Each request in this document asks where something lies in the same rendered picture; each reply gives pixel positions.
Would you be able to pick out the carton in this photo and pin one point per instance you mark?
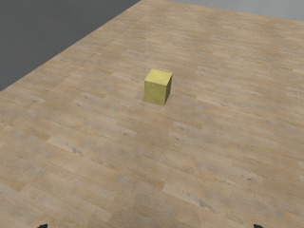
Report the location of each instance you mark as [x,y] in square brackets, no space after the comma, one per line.
[157,86]

